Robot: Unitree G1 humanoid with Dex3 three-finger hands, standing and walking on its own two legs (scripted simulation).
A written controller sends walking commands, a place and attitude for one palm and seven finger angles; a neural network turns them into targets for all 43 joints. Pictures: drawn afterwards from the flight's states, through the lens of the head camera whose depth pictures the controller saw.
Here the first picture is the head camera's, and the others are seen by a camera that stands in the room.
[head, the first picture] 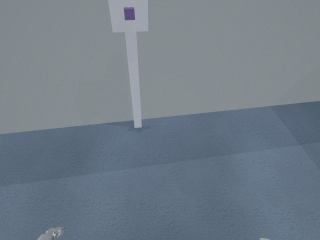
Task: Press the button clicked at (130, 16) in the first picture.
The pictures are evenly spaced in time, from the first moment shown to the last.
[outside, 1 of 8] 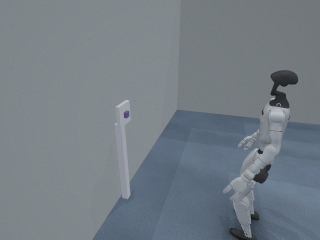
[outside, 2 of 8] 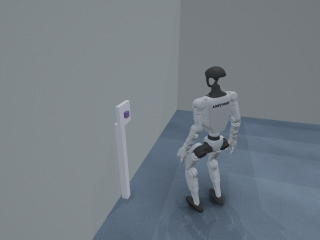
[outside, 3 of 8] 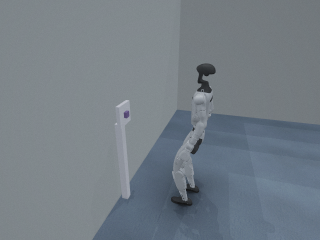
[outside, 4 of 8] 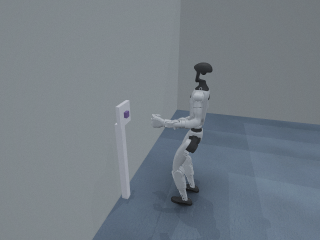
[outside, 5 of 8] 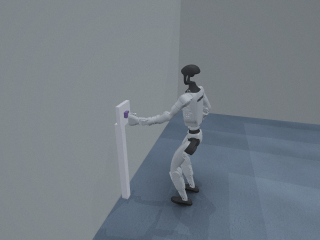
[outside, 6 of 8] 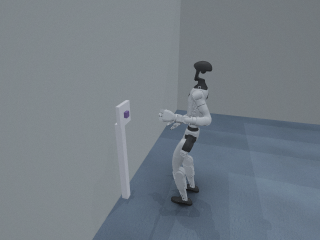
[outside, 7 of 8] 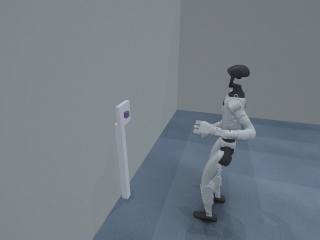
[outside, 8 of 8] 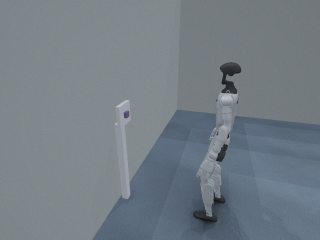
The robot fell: no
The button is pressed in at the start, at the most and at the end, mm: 0 11 0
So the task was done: yes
